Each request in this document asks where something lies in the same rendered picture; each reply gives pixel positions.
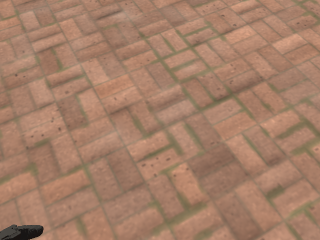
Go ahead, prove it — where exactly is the robot left hand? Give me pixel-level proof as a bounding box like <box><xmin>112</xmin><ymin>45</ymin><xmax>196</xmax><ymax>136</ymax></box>
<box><xmin>0</xmin><ymin>224</ymin><xmax>44</xmax><ymax>240</ymax></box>

